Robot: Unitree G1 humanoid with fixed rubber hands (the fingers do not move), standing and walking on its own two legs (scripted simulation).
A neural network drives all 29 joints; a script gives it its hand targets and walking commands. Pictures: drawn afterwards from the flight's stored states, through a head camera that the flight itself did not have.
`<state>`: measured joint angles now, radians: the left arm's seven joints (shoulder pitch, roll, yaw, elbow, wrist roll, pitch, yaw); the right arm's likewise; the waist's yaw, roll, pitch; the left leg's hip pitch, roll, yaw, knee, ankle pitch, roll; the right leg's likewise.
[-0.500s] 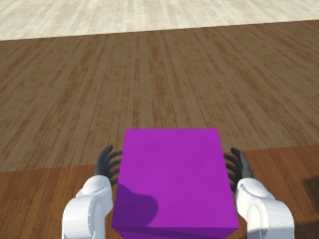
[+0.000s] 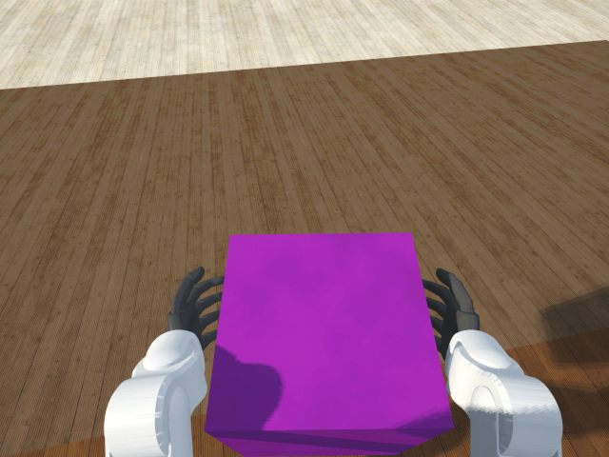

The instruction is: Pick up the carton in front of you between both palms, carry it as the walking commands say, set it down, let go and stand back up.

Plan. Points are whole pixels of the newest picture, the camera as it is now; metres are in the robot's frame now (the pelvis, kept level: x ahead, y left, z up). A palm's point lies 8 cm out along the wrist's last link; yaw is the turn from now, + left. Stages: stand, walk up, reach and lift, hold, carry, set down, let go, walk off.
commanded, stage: carry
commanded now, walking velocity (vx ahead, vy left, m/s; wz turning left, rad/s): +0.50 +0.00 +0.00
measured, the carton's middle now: (320, 354) +0.24 +0.00 +0.01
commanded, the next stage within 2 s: none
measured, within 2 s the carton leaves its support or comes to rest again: neither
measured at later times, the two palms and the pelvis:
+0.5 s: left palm (234, 129) +0.64 +0.14 +0.07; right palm (396, 125) +0.67 -0.16 +0.06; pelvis +0.32 -0.03 -0.01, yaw +3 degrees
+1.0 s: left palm (239, 53) +1.00 +0.17 +0.05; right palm (360, 53) +0.99 -0.13 +0.06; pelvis +0.67 +0.02 -0.04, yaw +1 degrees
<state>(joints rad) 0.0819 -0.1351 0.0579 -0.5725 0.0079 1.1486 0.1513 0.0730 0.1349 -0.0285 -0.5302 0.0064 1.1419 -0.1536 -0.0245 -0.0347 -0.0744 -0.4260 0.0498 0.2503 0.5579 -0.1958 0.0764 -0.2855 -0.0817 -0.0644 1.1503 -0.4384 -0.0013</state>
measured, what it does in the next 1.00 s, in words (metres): goes down: right foot, then left foot 0.04 m lower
